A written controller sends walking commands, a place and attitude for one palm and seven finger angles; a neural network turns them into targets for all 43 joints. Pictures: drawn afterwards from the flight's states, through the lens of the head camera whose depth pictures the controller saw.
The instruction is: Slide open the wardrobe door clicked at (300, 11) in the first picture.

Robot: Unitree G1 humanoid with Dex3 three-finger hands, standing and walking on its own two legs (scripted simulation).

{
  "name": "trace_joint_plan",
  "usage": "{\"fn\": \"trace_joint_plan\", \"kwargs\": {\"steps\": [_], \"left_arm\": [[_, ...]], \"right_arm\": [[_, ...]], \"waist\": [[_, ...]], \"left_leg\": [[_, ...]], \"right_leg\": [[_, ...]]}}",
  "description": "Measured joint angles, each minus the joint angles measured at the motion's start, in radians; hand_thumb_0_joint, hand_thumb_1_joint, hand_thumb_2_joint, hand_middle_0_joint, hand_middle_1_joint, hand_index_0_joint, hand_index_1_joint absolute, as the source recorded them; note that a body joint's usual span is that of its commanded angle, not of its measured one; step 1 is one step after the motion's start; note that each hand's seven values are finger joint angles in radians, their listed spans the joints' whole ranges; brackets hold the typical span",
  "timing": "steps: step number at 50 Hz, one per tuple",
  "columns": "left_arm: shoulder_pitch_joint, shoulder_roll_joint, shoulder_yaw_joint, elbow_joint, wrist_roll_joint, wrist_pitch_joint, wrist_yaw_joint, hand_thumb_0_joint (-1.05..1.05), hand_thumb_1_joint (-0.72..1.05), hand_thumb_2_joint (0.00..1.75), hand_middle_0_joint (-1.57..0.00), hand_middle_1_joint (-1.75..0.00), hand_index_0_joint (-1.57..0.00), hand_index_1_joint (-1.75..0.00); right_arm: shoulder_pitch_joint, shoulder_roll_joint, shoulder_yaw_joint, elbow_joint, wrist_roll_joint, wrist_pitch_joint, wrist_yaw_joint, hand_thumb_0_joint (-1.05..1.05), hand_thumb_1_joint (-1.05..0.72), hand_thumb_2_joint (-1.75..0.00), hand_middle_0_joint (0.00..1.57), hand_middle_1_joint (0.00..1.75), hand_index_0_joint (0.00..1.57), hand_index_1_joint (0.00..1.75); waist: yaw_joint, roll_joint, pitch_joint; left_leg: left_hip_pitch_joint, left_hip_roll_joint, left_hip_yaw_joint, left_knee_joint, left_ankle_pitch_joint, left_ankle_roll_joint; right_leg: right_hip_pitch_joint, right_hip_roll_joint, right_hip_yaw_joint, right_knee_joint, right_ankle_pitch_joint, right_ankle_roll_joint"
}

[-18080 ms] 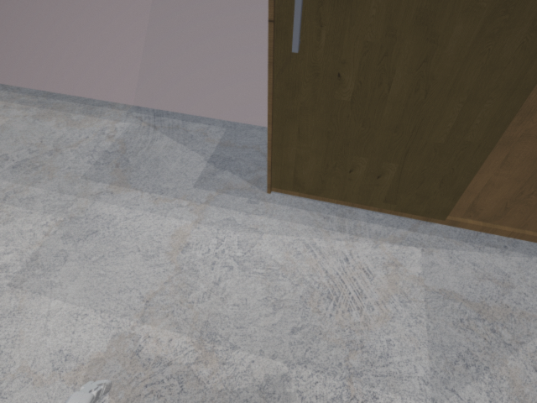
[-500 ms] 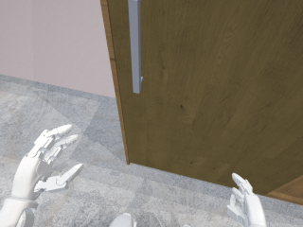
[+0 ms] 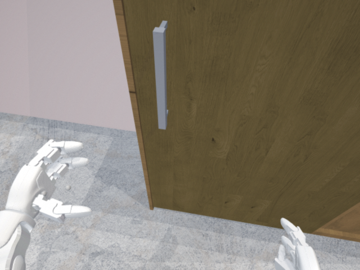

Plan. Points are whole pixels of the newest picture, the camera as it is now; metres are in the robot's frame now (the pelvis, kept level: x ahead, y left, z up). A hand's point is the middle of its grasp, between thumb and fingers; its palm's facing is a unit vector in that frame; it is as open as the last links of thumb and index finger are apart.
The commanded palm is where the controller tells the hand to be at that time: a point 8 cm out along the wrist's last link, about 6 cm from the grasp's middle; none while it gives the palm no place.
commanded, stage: raise the hand with hooked fingers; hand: left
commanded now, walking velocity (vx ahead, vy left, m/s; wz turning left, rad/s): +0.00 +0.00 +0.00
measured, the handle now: (163, 82) +0.50 +0.09 +0.16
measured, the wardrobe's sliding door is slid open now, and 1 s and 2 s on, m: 0.00 0.00 0.00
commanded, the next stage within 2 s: move the hooked fingers beside the handle in 0.98 s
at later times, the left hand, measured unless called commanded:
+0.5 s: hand (33, 134) +0.28 +0.28 +0.19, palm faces +0.04 -0.99 -0.11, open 13.9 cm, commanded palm +0.25 +0.31 +0.19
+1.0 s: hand (59, 137) +0.29 +0.24 +0.18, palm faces +0.00 -1.00 -0.09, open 13.9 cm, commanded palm +0.25 +0.29 +0.19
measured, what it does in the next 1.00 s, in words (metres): stands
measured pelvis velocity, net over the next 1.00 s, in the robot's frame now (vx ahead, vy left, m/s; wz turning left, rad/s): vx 0.02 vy -0.03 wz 0.00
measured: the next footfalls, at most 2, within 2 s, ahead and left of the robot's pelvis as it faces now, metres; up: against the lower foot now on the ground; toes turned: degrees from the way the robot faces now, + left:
none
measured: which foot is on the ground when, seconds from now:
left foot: down 0.00-1.00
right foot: down 0.00-1.00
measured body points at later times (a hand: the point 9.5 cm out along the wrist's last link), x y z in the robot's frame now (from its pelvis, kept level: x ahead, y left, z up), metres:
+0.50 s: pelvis +0.01 -0.01 +0.02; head +0.01 -0.02 +0.47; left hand +0.28 +0.33 +0.20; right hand +0.20 -0.23 -0.05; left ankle +0.01 +0.09 -0.71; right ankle +0.01 -0.14 -0.71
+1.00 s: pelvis +0.02 -0.03 +0.02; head +0.01 -0.05 +0.47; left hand +0.29 +0.30 +0.18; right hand +0.20 -0.27 -0.05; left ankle +0.01 +0.09 -0.71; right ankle +0.01 -0.14 -0.71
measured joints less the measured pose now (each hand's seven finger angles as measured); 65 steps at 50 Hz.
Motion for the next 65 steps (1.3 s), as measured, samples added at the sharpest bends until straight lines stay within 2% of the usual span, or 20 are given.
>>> {"fn": "trace_joint_plan", "kwargs": {"steps": [3, 5, 11, 13, 21, 26, 29, 34, 39, 45, 52, 57, 61, 65], "left_arm": [[-0.043, 0.015, 0.029, -0.02, -0.014, 0.0, 0.006, 0.0, -0.27, 0.4, -0.28, -1.06, -0.29, -1.06], [-0.084, 0.029, 0.049, -0.005, -0.022, 0.024, -0.003, 0.0, -0.32, 0.38, -0.29, -1.09, -0.29, -1.09], [-0.166, 0.07, 0.064, 0.081, -0.01, 0.169, -0.051, -0.01, -0.43, 0.33, -0.29, -1.16, -0.3, -1.16], [-0.173, 0.073, 0.062, 0.079, -0.003, 0.197, -0.059, -0.01, -0.45, 0.32, -0.29, -1.17, -0.3, -1.17], [-0.241, 0.098, 0.117, 0.063, -0.021, 0.167, -0.074, -0.01, -0.49, 0.31, -0.3, -1.2, -0.3, -1.2], [-0.335, 0.15, 0.142, 0.182, -0.013, 0.238, -0.103, -0.01, -0.5, 0.3, -0.3, -1.2, -0.3, -1.2], [-0.34, 0.163, 0.135, 0.215, -0.012, 0.269, -0.124, -0.01, -0.5, 0.3, -0.3, -1.2, -0.3, -1.2], [-0.283, 0.129, 0.133, 0.175, -0.029, 0.245, -0.14, -0.01, -0.5, 0.3, -0.29, -1.2, -0.3, -1.2], [-0.257, 0.096, 0.151, 0.142, -0.032, 0.209, -0.104, -0.01, -0.5, 0.3, -0.3, -1.2, -0.3, -1.2], [-0.283, 0.104, 0.143, 0.162, -0.012, 0.222, -0.083, -0.01, -0.5, 0.3, -0.3, -1.2, -0.3, -1.2], [-0.29, 0.114, 0.136, 0.195, -0.024, 0.226, -0.112, -0.01, -0.5, 0.3, -0.3, -1.2, -0.3, -1.2], [-0.29, 0.103, 0.133, 0.192, -0.025, 0.212, -0.107, -0.01, -0.5, 0.3, -0.3, -1.2, -0.3, -1.2], [-0.334, 0.091, 0.102, 0.223, -0.014, 0.21, -0.092, -0.01, -0.5, 0.3, -0.3, -1.2, -0.3, -1.2], [-0.382, 0.082, 0.069, 0.251, 0.009, 0.216, -0.073, -0.01, -0.5, 0.3, -0.3, -1.2, -0.3, -1.2]], "right_arm": [[-0.016, 0.017, 0.016, -0.01, -0.002, -0.005, 0.004, 0.01, -0.9, -0.9, 0.2, 0.3, 0.2, 0.3], [-0.026, 0.024, 0.028, -0.017, 0.001, 0.002, 0.007, 0.01, -0.9, -0.9, 0.2, 0.3, 0.2, 0.3], [-0.05, 0.031, 0.057, -0.038, 0.009, 0.039, 0.013, 0.01, -0.9, -0.9, 0.21, 0.3, 0.2, 0.3], [-0.052, 0.032, 0.062, -0.04, 0.007, 0.048, 0.014, 0.01, -0.9, -0.9, 0.21, 0.3, 0.2, 0.3], [-0.025, 0.036, 0.075, -0.002, 0.004, 0.072, 0.007, 0.01, -0.9, -0.9, 0.21, 0.3, 0.2, 0.3], [-0.019, 0.017, 0.069, 0.009, 0.019, 0.095, 0.001, 0.01, -0.9, -0.9, 0.21, 0.3, 0.2, 0.3], [-0.019, 0.001, 0.059, 0.001, 0.023, 0.104, 0.006, 0.01, -0.9, -0.9, 0.21, 0.3, 0.2, 0.3], [-0.019, -0.012, 0.04, -0.007, 0.019, 0.106, 0.015, 0.01, -0.9, -0.9, 0.21, 0.3, 0.2, 0.3], [-0.012, -0.008, 0.029, -0.01, 0.018, 0.099, 0.011, 0.01, -0.9, -0.9, 0.2, 0.3, 0.2, 0.3], [-0.019, -0.008, 0.028, -0.011, 0.023, 0.097, -0.003, 0.01, -0.9, -0.9, 0.2, 0.3, 0.2, 0.3], [-0.037, -0.001, 0.036, -0.009, 0.025, 0.101, -0.007, 0.01, -0.9, -0.9, 0.2, 0.3, 0.2, 0.3], [-0.032, 0.002, 0.038, -0.009, 0.026, 0.097, -0.007, 0.01, -0.9, -0.9, 0.2, 0.3, 0.2, 0.3], [-0.028, 0.001, 0.039, -0.001, 0.029, 0.097, -0.015, 0.01, -0.9, -0.9, 0.2, 0.3, 0.2, 0.3], [-0.032, 0.003, 0.042, 0.006, 0.028, 0.099, -0.02, 0.01, -0.9, -0.9, 0.2, 0.3, 0.2, 0.3]], "waist": [[0.009, -0.002, -0.008], [0.016, 0.002, -0.015], [0.031, 0.024, -0.007], [0.035, 0.027, 0.004], [0.042, 0.022, 0.009], [0.032, 0.033, 0.01], [0.021, 0.04, 0.011], [0.006, 0.035, 0.009], [0.009, 0.023, 0.005], [0.018, 0.036, 0.008], [0.017, 0.046, 0.004], [0.02, 0.045, 0.002], [0.025, 0.045, 0.007], [0.018, 0.04, 0.015]], "left_leg": [[0.04, -0.002, -0.001, -0.029, 0.006, 0.0], [0.062, -0.004, -0.002, -0.047, 0.011, 0.001], [0.096, -0.013, -0.003, -0.094, 0.033, 0.004], [0.104, -0.014, -0.003, -0.107, 0.04, 0.004], [0.157, -0.009, -0.012, -0.16, 0.058, -0.008], [0.17, -0.007, -0.016, -0.187, 0.073, -0.015], [0.166, -0.005, -0.013, -0.198, 0.08, -0.018], [0.161, 0.004, -0.003, -0.198, 0.077, -0.025], [0.173, 0.014, -0.002, -0.197, 0.07, -0.034], [0.182, 0.016, -0.011, -0.2, 0.072, -0.04], [0.168, 0.015, -0.011, -0.195, 0.074, -0.042], [0.168, 0.015, -0.012, -0.19, 0.071, -0.042], [0.164, 0.011, -0.018, -0.186, 0.072, -0.041], [0.16, 0.008, -0.018, -0.188, 0.076, -0.038]], "right_leg": [[0.044, 0.001, -0.002, -0.035, 0.009, 0.002], [0.067, 0.0, -0.004, -0.055, 0.015, 0.003], [0.1, -0.007, -0.005, -0.097, 0.033, 0.007], [0.108, -0.007, -0.006, -0.108, 0.039, 0.006], [0.161, 0.002, -0.015, -0.159, 0.052, -0.003], [0.172, 0.005, -0.019, -0.177, 0.059, -0.011], [0.162, 0.007, -0.017, -0.178, 0.062, -0.014], [0.145, 0.015, -0.006, -0.166, 0.056, -0.021], [0.154, 0.025, -0.004, -0.16, 0.047, -0.03], [0.164, 0.028, -0.013, -0.161, 0.044, -0.035], [0.147, 0.027, -0.013, -0.148, 0.04, -0.036], [0.147, 0.026, -0.013, -0.142, 0.037, -0.037], [0.147, 0.022, -0.019, -0.14, 0.037, -0.035], [0.143, 0.019, -0.019, -0.14, 0.04, -0.034]]}}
